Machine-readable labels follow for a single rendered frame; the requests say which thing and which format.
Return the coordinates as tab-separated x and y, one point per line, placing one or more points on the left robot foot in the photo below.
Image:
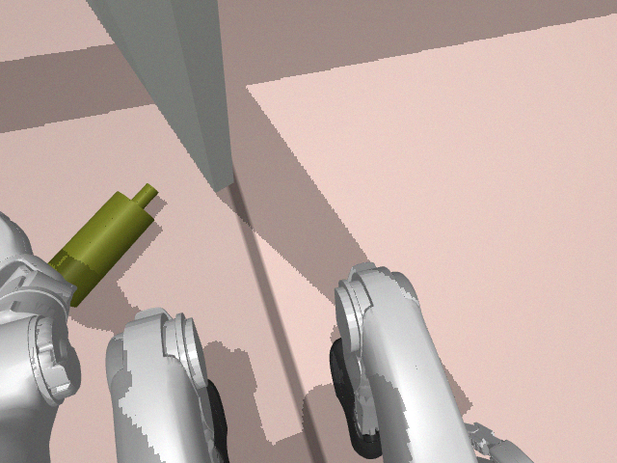
219	422

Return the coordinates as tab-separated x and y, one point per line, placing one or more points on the left robot hand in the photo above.
14	241

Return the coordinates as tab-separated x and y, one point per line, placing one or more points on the right robot hand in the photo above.
484	441

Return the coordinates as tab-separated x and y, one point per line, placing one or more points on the bottle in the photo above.
102	241

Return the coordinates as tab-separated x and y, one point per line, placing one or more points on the right robot foot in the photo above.
365	445

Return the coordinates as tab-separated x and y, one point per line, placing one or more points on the left robot arm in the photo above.
38	366

